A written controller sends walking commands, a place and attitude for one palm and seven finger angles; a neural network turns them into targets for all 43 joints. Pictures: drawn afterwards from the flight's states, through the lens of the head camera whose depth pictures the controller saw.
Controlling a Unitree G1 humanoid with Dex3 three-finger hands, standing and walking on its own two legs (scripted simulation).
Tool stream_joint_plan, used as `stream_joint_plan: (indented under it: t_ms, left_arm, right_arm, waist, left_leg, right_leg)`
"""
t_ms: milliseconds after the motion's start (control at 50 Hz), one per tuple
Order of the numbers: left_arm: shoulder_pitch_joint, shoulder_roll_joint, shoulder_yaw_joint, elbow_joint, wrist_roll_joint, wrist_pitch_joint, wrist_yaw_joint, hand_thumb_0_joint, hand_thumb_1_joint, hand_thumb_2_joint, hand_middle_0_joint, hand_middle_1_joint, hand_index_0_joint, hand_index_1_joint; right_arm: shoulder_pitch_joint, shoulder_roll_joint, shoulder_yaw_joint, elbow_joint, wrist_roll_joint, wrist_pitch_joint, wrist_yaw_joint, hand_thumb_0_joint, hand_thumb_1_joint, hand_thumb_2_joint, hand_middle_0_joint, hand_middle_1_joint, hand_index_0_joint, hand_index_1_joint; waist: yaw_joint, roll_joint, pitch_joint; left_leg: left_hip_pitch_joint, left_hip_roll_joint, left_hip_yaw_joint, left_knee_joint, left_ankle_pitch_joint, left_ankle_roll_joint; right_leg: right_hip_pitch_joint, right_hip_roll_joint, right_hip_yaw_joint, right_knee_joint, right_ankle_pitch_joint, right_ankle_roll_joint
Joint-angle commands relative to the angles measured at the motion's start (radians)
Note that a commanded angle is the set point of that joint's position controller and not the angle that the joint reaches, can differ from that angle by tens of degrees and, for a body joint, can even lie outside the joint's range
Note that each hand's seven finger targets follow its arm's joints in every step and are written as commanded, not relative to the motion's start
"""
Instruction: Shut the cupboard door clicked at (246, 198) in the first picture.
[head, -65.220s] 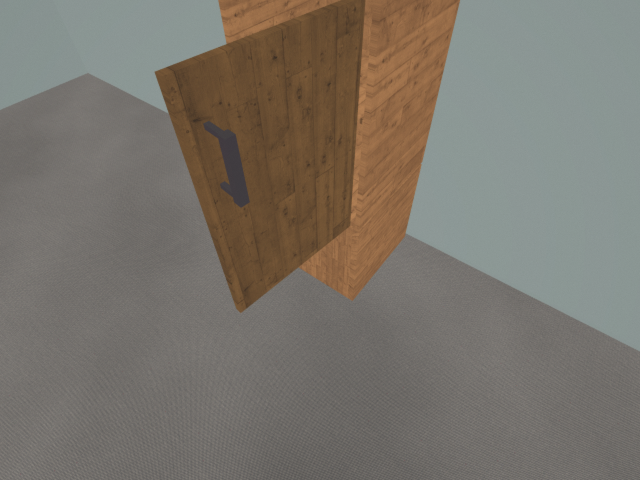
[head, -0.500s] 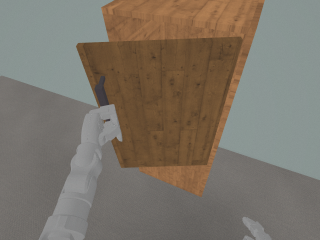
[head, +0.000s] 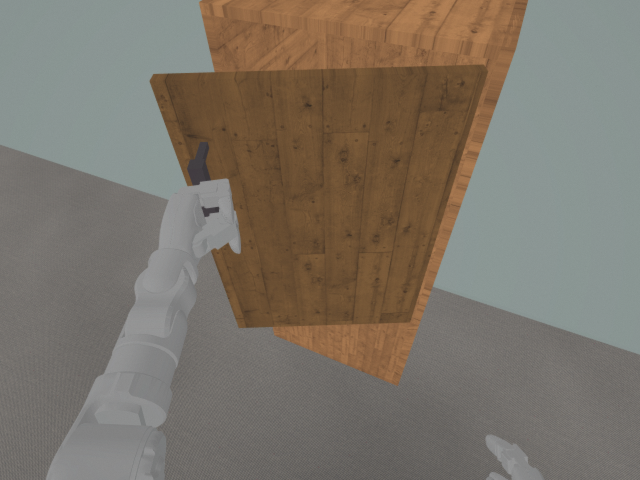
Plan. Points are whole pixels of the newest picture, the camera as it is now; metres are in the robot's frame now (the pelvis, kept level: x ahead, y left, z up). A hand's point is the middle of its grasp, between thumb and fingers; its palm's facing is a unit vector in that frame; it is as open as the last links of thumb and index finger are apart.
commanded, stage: push the door shut along its arc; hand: left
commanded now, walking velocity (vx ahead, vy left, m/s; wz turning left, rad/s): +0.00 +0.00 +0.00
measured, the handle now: (210, 193) +0.47 +0.17 +0.11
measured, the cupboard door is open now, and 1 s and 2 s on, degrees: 25 10 0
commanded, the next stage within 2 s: pull the fist back off the door in 1.52 s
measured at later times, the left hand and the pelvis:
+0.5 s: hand (253, 195) +0.46 +0.11 +0.11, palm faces -0.19 -0.98 -0.03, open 3.1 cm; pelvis -0.01 +0.02 -0.01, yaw +0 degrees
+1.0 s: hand (280, 165) +0.53 +0.08 +0.11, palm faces -0.29 -0.96 +0.00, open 3.0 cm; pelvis +0.00 +0.01 -0.02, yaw -2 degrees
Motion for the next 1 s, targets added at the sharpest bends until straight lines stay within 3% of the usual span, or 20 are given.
stream_joint_plan:
  t_ms: [0,40,140,180,200,280,300,340,360,380,440,520,580,640,700,720,760,880,940,980]
  left_arm:
    - [-0.489,0.149,0.048,-0.143,-0.011,-0.092,-0.028,0.0,0.9,0.9,-1.3,-1.5,-1.3,-1.5]
    - [-0.548,0.159,0.049,-0.091,-0.009,-0.102,-0.038,0.0,0.9,0.9,-1.3,-1.5,-1.3,-1.5]
    - [-0.718,0.131,0.006,0.027,0.0,-0.127,-0.061,0.0,0.9,0.9,-1.3,-1.5,-1.3,-1.5]
    - [-0.765,0.156,0.022,0.088,-0.003,-0.138,-0.072,0.0,0.9,0.9,-1.3,-1.5,-1.3,-1.5]
    - [-0.78,0.176,0.04,0.109,-0.002,-0.146,-0.079,0.0,0.9,0.9,-1.3,-1.5,-1.3,-1.5]
    - [-0.852,0.144,0.004,0.159,-0.001,-0.174,-0.107,0.0,0.9,0.9,-1.3,-1.5,-1.3,-1.5]
    - [-0.85,0.18,0.041,0.19,-0.004,-0.177,-0.108,0.0,0.9,0.9,-1.3,-1.5,-1.3,-1.5]
    - [-0.894,0.171,0.027,0.217,-0.003,-0.181,-0.113,0.0,0.9,0.9,-1.3,-1.5,-1.3,-1.5]
    - [-0.906,0.199,0.049,0.229,0.002,-0.186,-0.109,0.0,0.9,0.9,-1.3,-1.5,-1.3,-1.5]
    - [-0.94,0.229,0.068,0.233,0.007,-0.191,-0.104,0.0,0.9,0.9,-1.3,-1.5,-1.3,-1.5]
    - [-0.966,0.23,0.062,0.261,0.022,-0.197,-0.112,0.0,0.9,0.9,-1.3,-1.5,-1.3,-1.5]
    - [-0.992,0.316,0.133,0.307,0.022,-0.197,-0.118,0.0,0.9,0.9,-1.3,-1.5,-1.3,-1.5]
    - [-1.052,0.306,0.101,0.31,0.037,-0.205,-0.136,0.0,0.9,0.9,-1.3,-1.5,-1.3,-1.5]
    - [-1.081,0.313,0.101,0.372,0.037,-0.19,-0.151,0.0,0.9,0.9,-1.3,-1.5,-1.3,-1.5]
    - [-1.122,0.341,0.124,0.363,0.03,-0.19,-0.168,0.0,0.9,0.9,-1.3,-1.5,-1.3,-1.5]
    - [-1.111,0.37,0.146,0.386,0.035,-0.185,-0.171,0.0,0.9,0.9,-1.3,-1.5,-1.3,-1.5]
    - [-1.13,0.357,0.135,0.389,0.034,-0.182,-0.177,0.0,0.9,0.9,-1.3,-1.5,-1.3,-1.5]
    - [-1.16,0.457,0.201,0.423,0.058,-0.164,-0.186,0.0,0.9,0.9,-1.3,-1.5,-1.3,-1.5]
    - [-1.17,0.446,0.181,0.431,0.067,-0.156,-0.204,0.0,0.9,0.9,-1.3,-1.5,-1.3,-1.5]
    - [-1.19,0.422,0.162,0.397,0.065,-0.162,-0.215,0.0,0.9,0.9,-1.3,-1.5,-1.3,-1.5]
  right_arm:
    - [-0.009,-0.122,-0.049,-0.124,0.002,-0.046,-0.004,0.0,-0.9,-0.9,0.2,0.3,0.2,0.3]
    - [0.007,-0.127,-0.051,-0.111,0.004,-0.045,-0.004,0.0,-0.9,-0.9,0.2,0.3,0.2,0.3]
    - [0.05,-0.136,-0.057,-0.081,0.001,-0.05,-0.002,0.0,-0.9,-0.9,0.2,0.3,0.2,0.3]
    - [0.075,-0.146,-0.06,-0.068,-0.001,-0.053,-0.003,0.0,-0.9,-0.9,0.2,0.3,0.2,0.3]
    - [0.085,-0.149,-0.063,-0.063,-0.003,-0.055,-0.003,0.0,-0.9,-0.9,0.2,0.3,0.2,0.3]
    - [0.114,-0.155,-0.065,-0.052,-0.006,-0.061,0.005,0.0,-0.9,-0.9,0.2,0.3,0.2,0.3]
    - [0.127,-0.162,-0.067,-0.046,-0.007,-0.061,0.005,0.0,-0.9,-0.9,0.2,0.3,0.2,0.3]
    - [0.139,-0.164,-0.066,-0.046,-0.008,-0.062,0.007,0.0,-0.9,-0.9,0.2,0.3,0.2,0.3]
    - [0.153,-0.171,-0.068,-0.043,-0.012,-0.063,0.005,0.0,-0.9,-0.9,0.2,0.3,0.2,0.3]
    - [0.159,-0.173,-0.068,-0.037,-0.013,-0.063,0.006,0.0,-0.9,-0.9,0.2,0.3,0.2,0.3]
    - [0.18,-0.175,-0.071,-0.031,-0.016,-0.063,0.011,0.0,-0.9,-0.9,0.2,0.3,0.2,0.3]
    - [0.207,-0.185,-0.071,-0.03,-0.02,-0.058,0.012,0.0,-0.9,-0.9,0.2,0.3,0.2,0.3]
    - [0.221,-0.187,-0.072,-0.026,-0.022,-0.057,0.01,0.0,-0.9,-0.9,0.2,0.3,0.2,0.3]
    - [0.243,-0.196,-0.075,-0.014,-0.024,-0.056,0.011,0.0,-0.9,-0.9,0.2,0.3,0.2,0.3]
    - [0.259,-0.199,-0.074,-0.011,-0.028,-0.059,0.011,0.0,-0.9,-0.9,0.2,0.3,0.2,0.3]
    - [0.267,-0.202,-0.077,-0.008,-0.028,-0.056,0.01,0.0,-0.9,-0.9,0.2,0.3,0.2,0.3]
    - [0.278,-0.201,-0.074,-0.011,-0.031,-0.055,0.01,0.0,-0.9,-0.9,0.2,0.3,0.2,0.3]
    - [0.309,-0.21,-0.075,-0.01,-0.039,-0.037,0.015,0.0,-0.9,-0.9,0.2,0.3,0.2,0.3]
    - [0.319,-0.208,-0.079,-0.014,-0.038,-0.027,0.017,0.0,-0.9,-0.9,0.2,0.3,0.2,0.3]
    - [0.323,-0.206,-0.081,-0.017,-0.04,-0.022,0.016,0.0,-0.9,-0.9,0.2,0.3,0.2,0.3]
  waist:
    - [-0.029,-0.074,-0.268]
    - [-0.042,-0.088,-0.256]
    - [-0.077,-0.027,-0.271]
    - [-0.09,-0.07,-0.284]
    - [-0.087,-0.061,-0.312]
    - [-0.107,0.003,-0.333]
    - [-0.102,-0.02,-0.34]
    - [-0.116,-0.032,-0.325]
    - [-0.118,-0.04,-0.328]
    - [-0.124,-0.032,-0.346]
    - [-0.13,-0.004,-0.371]
    - [-0.13,-0.031,-0.394]
    - [-0.158,0.005,-0.392]
    - [-0.18,-0.004,-0.37]
    - [-0.179,0.019,-0.437]
    - [-0.18,0.003,-0.437]
    - [-0.188,0.018,-0.438]
    - [-0.194,0.012,-0.483]
    - [-0.208,0.001,-0.479]
    - [-0.203,0.042,-0.529]
  left_leg:
    - [0.166,-0.035,-0.003,-0.04,0.17,0.04]
    - [0.154,-0.033,-0.01,-0.039,0.143,0.039]
    - [0.163,-0.032,-0.027,-0.023,0.112,0.035]
    - [0.145,-0.031,-0.031,-0.016,0.107,0.039]
    - [0.148,-0.031,-0.033,-0.01,0.117,0.038]
    - [0.174,-0.024,-0.048,0.005,0.129,0.03]
    - [0.164,-0.023,-0.052,0.01,0.132,0.03]
    - [0.138,-0.022,-0.055,0.01,0.113,0.03]
    - [0.132,-0.022,-0.056,0.015,0.114,0.033]
    - [0.132,-0.019,-0.06,0.016,0.11,0.032]
    - [0.136,-0.017,-0.062,0.03,0.125,0.029]
    - [0.098,-0.017,-0.057,0.04,0.129,0.033]
    - [0.092,-0.014,-0.059,0.054,0.132,0.035]
    - [0.071,-0.011,-0.064,0.063,0.102,0.035]
    - [0.092,-0.013,-0.07,0.081,0.155,0.035]
    - [0.079,-0.011,-0.067,0.088,0.162,0.036]
    - [0.065,-0.016,-0.063,0.098,0.17,0.041]
    - [0.02,-0.017,-0.057,0.129,0.218,0.045]
    - [0.001,-0.019,-0.05,0.141,0.228,0.047]
    - [0.05,-0.02,-0.058,0.148,0.279,0.044]
  right_leg:
    - [-0.003,0.015,0.015,-0.094,0.331,0.007]
    - [-0.031,0.02,0.011,-0.094,0.293,0.007]
    - [-0.118,0.025,0.002,-0.076,0.233,0.001]
    - [-0.124,0.026,0.003,-0.071,0.227,0.003]
    - [-0.122,0.026,0.003,-0.063,0.235,0.001]
    - [-0.187,0.031,-0.009,-0.038,0.216,-0.004]
    - [-0.185,0.033,-0.007,-0.034,0.218,-0.006]
    - [-0.204,0.035,-0.009,-0.029,0.198,-0.005]
    - [-0.208,0.036,-0.009,-0.027,0.193,-0.004]
    - [-0.215,0.036,-0.007,-0.024,0.188,-0.002]
    - [-0.235,0.037,-0.007,-0.009,0.194,-0.005]
    - [-0.213,0.041,0.0,-0.005,0.207,-0.001]
    - [-0.253,0.041,0.001,0.004,0.208,0.001]
    - [-0.291,0.043,0.001,-0.001,0.175,0.001]
    - [-0.278,0.044,0.001,0.016,0.218,-0.001]
    - [-0.276,0.044,0.003,0.019,0.23,0.0]
    - [-0.283,0.044,0.003,0.024,0.235,0.001]
    - [-0.256,0.046,0.015,0.042,0.308,0.007]
    - [-0.252,0.047,0.018,0.043,0.339,0.01]
    - [-0.261,0.05,0.011,0.057,0.368,0.004]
